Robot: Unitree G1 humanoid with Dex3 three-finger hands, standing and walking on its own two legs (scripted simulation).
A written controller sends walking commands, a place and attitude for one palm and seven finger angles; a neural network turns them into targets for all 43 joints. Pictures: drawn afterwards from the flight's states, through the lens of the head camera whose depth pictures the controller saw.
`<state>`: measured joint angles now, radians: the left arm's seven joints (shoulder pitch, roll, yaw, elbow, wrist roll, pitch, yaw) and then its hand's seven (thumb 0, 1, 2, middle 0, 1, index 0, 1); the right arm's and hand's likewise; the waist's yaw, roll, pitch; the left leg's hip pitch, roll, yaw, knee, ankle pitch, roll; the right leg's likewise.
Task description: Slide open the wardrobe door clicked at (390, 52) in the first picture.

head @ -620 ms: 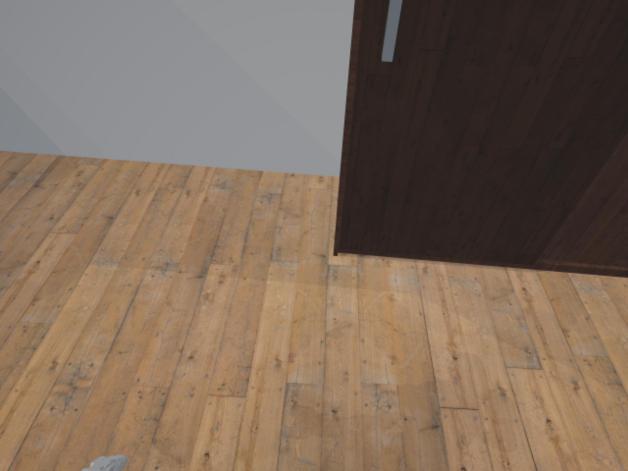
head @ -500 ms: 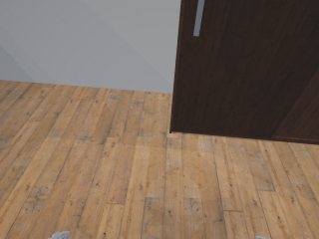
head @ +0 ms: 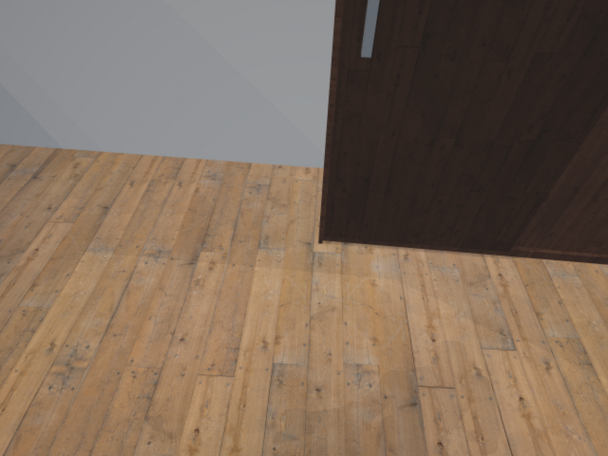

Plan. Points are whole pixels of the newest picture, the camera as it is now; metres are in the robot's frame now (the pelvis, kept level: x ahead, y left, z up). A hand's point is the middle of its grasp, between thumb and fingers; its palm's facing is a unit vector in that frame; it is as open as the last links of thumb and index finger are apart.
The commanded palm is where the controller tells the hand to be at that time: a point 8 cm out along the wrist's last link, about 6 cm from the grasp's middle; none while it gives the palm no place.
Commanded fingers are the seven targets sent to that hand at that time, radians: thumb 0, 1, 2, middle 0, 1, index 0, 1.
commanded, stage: stand and wait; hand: left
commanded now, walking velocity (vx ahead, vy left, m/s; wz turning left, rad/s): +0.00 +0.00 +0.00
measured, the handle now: out of the picture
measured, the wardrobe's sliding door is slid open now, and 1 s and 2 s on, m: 0.00 0.00 0.00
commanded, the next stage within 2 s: look at it before walking up in 0.20 s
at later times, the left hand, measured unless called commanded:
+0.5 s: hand out of the picture +0.08 +0.24 -0.15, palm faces -0.04 -0.94 -0.33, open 7.4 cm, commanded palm none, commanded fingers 0.00 0.90 0.90 -0.20 -0.30 -0.20 -0.30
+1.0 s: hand out of the picture +0.09 +0.24 -0.16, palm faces -0.04 -0.94 -0.33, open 7.4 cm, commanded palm none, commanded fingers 0.00 0.90 0.90 -0.20 -0.30 -0.20 -0.30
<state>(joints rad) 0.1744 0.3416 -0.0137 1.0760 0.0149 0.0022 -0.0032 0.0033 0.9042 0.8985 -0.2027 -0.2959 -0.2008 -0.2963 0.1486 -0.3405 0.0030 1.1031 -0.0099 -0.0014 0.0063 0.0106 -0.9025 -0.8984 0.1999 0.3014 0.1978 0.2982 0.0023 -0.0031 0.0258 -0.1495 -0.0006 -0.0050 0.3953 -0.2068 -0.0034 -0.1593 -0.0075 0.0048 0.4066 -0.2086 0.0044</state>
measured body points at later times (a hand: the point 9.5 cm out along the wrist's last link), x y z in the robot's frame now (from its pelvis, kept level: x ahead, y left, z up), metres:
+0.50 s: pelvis +0.00 +0.00 +0.00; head +0.00 +0.00 +0.45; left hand +0.08 +0.29 -0.13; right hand +0.07 -0.30 -0.13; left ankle +0.01 +0.12 -0.74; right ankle +0.01 -0.12 -0.74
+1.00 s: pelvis +0.01 +0.00 +0.00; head +0.02 +0.00 +0.45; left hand +0.09 +0.29 -0.13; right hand +0.10 -0.30 -0.13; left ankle +0.01 +0.12 -0.74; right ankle +0.01 -0.12 -0.74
